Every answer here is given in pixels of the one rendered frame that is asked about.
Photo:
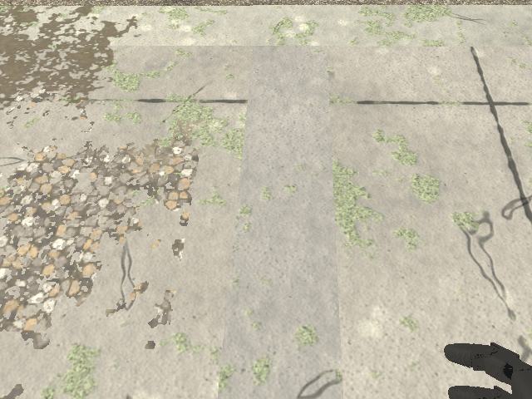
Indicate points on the right robot hand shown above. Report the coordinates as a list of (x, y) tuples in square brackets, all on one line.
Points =
[(498, 362)]

